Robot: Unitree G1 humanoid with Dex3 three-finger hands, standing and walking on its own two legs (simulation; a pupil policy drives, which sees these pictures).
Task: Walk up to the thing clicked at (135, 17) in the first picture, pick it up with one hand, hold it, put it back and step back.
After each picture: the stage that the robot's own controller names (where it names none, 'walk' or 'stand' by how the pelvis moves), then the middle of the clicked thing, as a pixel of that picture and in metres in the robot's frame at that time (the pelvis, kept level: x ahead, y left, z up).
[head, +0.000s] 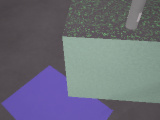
stand; (136, 7) +0.85 -0.28 +0.05
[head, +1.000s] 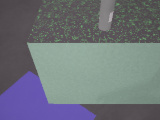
rise first; (107, 6) +0.78 -0.06 +0.07
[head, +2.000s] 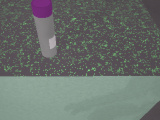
walk; (45, 31) +0.54 +0.22 +0.07
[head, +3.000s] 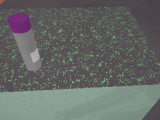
stand; (27, 45) +0.50 +0.25 +0.06
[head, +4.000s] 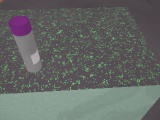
stand; (27, 47) +0.50 +0.25 +0.04
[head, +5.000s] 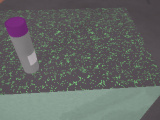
stand; (24, 48) +0.50 +0.26 +0.04
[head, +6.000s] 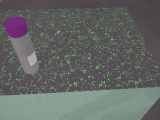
stand; (24, 48) +0.49 +0.26 +0.04
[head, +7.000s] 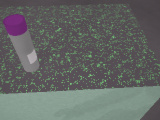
rise first; (24, 46) +0.49 +0.26 +0.04
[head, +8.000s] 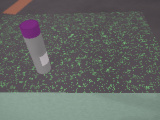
rise first; (37, 49) +0.51 +0.26 +0.05
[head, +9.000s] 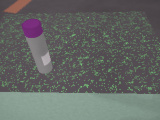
go down; (39, 49) +0.50 +0.25 +0.05
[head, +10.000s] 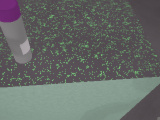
go down; (16, 35) +0.51 +0.23 +0.06
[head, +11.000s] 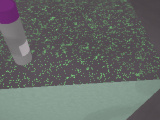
go down; (15, 36) +0.50 +0.24 +0.07
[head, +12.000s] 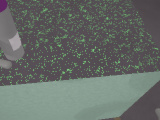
close in; (4, 29) +0.49 +0.25 +0.10
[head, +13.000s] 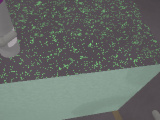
lift; out of the picture +0.50 +0.24 +0.11
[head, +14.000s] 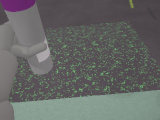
lift; (31, 35) +0.34 +0.15 +0.29
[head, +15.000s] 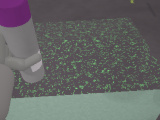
hold; (24, 45) +0.32 +0.17 +0.25
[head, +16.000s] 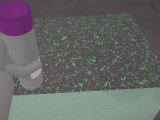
hold; (24, 53) +0.32 +0.17 +0.23
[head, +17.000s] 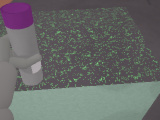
crouch; (26, 49) +0.38 +0.18 +0.18
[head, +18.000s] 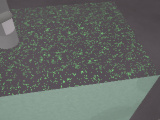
lower; out of the picture +0.48 +0.23 +0.25
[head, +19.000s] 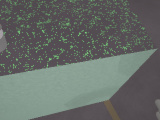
lower; out of the picture +0.51 +0.24 +0.12
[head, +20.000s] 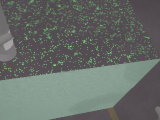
lower; out of the picture +0.49 +0.24 +0.11
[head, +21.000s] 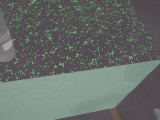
lower; out of the picture +0.49 +0.24 +0.11
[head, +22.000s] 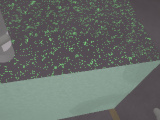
lower; out of the picture +0.48 +0.24 +0.11
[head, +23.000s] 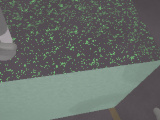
open; out of the picture +0.49 +0.24 +0.11
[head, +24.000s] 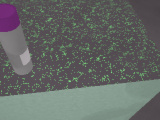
sink last; (15, 45) +0.45 +0.22 +0.09
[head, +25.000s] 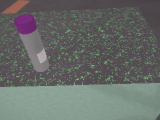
stand; (34, 46) +0.50 +0.25 +0.09
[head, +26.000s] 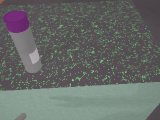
stand; (25, 45) +0.48 +0.24 +0.09
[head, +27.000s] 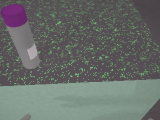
stand; (23, 40) +0.48 +0.25 +0.10
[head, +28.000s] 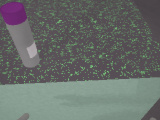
stand; (23, 39) +0.49 +0.25 +0.10
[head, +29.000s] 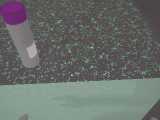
stand; (23, 39) +0.48 +0.25 +0.11
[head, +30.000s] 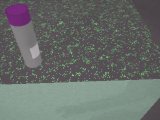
stand; (26, 39) +0.49 +0.24 +0.09
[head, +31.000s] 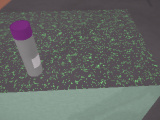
walk; (28, 51) +0.49 +0.25 +0.05
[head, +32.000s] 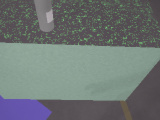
walk; (43, 5) +0.67 +0.20 +0.06
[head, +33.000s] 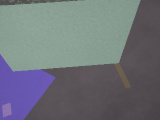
walk; out of the picture +0.98 +0.30 +0.07
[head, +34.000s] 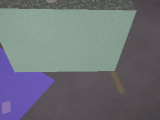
stand; out of the picture +1.08 +0.27 +0.05
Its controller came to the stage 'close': yes
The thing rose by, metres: 0.21
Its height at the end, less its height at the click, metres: +0.00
